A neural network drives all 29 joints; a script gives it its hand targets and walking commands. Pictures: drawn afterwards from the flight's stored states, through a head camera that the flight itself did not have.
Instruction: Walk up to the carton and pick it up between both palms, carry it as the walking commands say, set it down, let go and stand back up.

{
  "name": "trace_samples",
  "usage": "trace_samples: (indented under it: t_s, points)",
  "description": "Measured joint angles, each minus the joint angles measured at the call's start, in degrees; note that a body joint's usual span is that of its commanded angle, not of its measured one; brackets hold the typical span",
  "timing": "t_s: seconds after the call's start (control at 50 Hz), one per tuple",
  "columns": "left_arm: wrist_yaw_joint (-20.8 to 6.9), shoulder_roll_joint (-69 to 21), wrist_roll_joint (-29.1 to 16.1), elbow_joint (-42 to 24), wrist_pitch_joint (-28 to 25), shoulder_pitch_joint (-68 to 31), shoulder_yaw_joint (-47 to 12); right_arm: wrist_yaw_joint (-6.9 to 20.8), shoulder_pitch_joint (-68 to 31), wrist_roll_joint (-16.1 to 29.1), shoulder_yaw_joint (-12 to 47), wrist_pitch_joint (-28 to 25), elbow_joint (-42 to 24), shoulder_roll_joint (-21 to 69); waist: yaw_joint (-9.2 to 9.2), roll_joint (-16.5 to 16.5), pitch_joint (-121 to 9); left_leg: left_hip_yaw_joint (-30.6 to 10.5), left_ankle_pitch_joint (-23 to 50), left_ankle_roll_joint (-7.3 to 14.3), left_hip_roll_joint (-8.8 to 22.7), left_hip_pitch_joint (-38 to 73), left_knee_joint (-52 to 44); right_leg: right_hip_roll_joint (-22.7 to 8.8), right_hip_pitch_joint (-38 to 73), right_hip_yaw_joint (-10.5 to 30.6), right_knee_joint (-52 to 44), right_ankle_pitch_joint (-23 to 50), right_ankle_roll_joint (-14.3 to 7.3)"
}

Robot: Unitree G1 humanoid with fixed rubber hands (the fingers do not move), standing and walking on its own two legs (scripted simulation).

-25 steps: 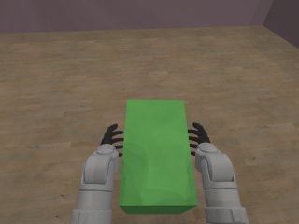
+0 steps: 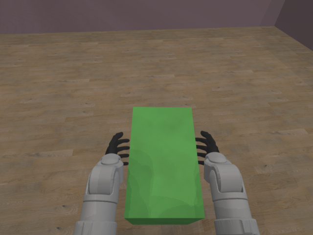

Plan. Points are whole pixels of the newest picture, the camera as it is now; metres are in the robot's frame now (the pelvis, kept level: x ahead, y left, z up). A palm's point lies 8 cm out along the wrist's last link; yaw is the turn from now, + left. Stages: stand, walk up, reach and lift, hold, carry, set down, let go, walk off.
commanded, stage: carry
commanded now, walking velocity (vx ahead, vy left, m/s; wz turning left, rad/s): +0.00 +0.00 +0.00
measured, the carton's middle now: (161, 167) +0.32 +0.00 -0.02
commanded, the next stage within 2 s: none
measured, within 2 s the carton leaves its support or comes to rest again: neither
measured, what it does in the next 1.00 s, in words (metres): stands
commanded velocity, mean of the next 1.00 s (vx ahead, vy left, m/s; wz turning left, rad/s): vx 0.00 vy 0.00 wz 0.00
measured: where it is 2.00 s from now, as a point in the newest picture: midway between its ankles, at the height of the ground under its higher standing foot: outside the picture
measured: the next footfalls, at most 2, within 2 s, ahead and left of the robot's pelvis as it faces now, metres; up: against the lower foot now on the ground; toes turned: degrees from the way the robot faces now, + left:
none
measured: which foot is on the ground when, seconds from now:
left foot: down 0.00-1.00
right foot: down 0.00-1.00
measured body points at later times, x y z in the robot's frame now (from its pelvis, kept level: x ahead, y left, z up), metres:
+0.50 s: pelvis +0.00 +0.00 +0.00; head -0.02 +0.01 +0.45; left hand +0.31 +0.13 +0.05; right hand +0.31 -0.13 +0.05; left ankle +0.05 +0.12 -0.73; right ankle +0.00 -0.10 -0.73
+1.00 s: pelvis +0.01 +0.01 +0.00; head -0.01 +0.01 +0.45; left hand +0.31 +0.14 +0.04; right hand +0.31 -0.12 +0.05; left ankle +0.05 +0.12 -0.73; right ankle +0.00 -0.10 -0.73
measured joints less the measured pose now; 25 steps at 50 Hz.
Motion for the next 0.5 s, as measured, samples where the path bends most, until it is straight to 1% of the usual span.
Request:
trace_samples:
  t_s: [0.5]
  points:
    - [-0.4, 0.1, 0.2, 1.1, -1.6, 0.4, 0.1, 0.5, 0.5, 0.0, 0.0, -1.5, 1.1, -0.1, -0.01, -0.1, 0.1, 0.2, -0.2, 0.3, -0.4, 0.6, -0.3, -0.4, 0.6, 0.2, -0.4, -0.1, 0.5]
